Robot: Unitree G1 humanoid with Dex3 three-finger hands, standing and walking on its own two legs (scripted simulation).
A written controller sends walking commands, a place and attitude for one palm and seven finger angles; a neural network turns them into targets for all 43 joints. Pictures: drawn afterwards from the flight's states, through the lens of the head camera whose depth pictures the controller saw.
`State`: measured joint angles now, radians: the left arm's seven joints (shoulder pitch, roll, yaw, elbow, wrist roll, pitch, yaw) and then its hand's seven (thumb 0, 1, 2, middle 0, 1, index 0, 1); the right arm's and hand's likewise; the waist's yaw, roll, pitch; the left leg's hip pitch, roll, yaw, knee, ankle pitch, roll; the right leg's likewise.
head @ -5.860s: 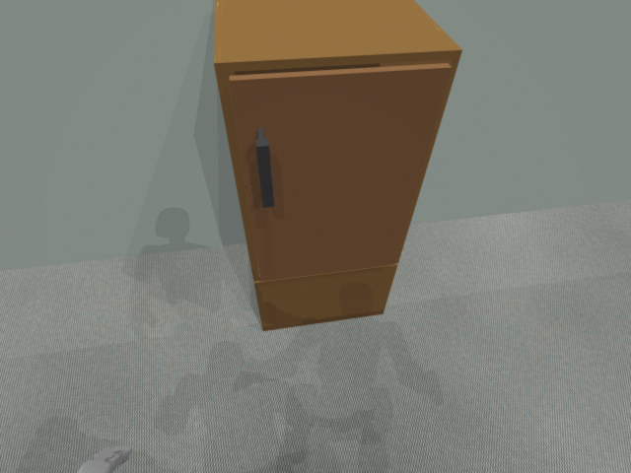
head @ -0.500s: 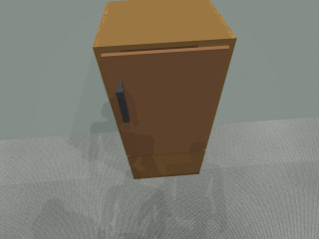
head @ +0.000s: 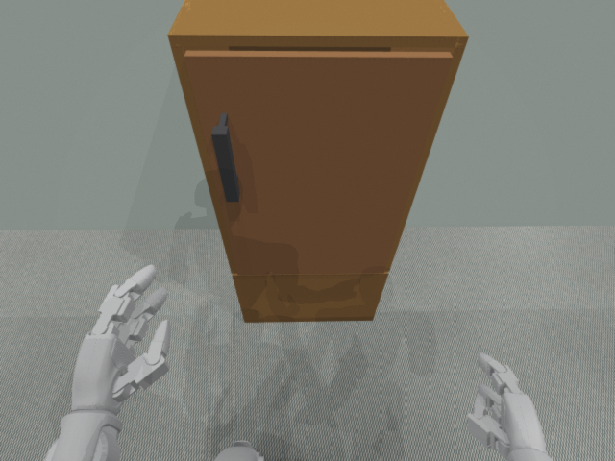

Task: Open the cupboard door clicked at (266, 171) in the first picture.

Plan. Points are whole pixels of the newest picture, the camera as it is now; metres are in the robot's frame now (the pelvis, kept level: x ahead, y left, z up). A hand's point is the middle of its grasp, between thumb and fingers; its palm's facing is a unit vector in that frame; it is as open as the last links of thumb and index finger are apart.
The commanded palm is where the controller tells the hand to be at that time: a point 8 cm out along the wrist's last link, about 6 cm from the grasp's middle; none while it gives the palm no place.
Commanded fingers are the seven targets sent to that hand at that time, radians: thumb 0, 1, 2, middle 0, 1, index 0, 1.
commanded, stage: raise the hand with hooked fingers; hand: left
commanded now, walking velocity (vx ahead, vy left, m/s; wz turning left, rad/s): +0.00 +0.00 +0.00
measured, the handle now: (228, 159) +0.59 +0.17 +0.04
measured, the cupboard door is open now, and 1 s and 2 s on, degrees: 0 0 0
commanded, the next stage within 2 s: move the hooked fingers beside the handle in 1.78 s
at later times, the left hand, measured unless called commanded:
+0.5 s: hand (123, 360) +0.24 +0.25 +0.01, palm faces +0.06 -1.00 +0.00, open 11.0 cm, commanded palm +0.20 +0.30 +0.02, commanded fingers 0.00 -0.08 0.48 -0.27 -0.93 -0.27 -0.93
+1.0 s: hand (63, 335) +0.25 +0.31 +0.05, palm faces +0.12 -0.99 -0.06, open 13.7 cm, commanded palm +0.22 +0.35 +0.05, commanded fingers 0.00 -0.50 0.30 -0.30 -1.20 -0.30 -1.20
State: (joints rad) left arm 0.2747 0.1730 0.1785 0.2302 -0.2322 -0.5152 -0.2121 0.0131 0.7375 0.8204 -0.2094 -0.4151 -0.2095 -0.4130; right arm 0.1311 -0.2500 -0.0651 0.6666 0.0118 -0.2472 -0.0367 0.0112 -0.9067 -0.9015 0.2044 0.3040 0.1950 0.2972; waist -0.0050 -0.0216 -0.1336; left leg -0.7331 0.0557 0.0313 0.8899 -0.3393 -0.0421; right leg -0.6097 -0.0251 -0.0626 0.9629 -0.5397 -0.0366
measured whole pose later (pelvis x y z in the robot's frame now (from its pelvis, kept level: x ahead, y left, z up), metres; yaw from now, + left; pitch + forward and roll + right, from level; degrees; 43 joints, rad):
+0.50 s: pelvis -0.02 +0.02 -0.03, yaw -2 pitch +14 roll -2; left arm 0.24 0.27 0.31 0.15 -0.34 -0.24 -0.31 0.01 0.15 0.58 -0.25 -0.78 -0.25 -0.78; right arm 0.27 -0.19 0.01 0.61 0.02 -0.18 -0.08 0.02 -0.90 -0.90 0.21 0.30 0.20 0.30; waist -0.02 0.04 -0.12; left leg -0.94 0.09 0.01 1.09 -0.40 -0.01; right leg -0.78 0.00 -0.07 1.08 -0.56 -0.01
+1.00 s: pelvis -0.02 +0.05 -0.01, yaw +0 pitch +11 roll -4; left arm 0.12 0.34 0.34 0.20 -0.31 -0.31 -0.30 0.00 -0.42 0.34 -0.29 -1.15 -0.29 -1.14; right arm 0.23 -0.24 0.04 0.54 0.03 -0.19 -0.08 0.01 -0.90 -0.90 0.21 0.30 0.20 0.30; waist 0.00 0.02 -0.11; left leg -0.85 0.05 0.00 1.01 -0.37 0.03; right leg -0.66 -0.02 -0.09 0.96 -0.50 0.02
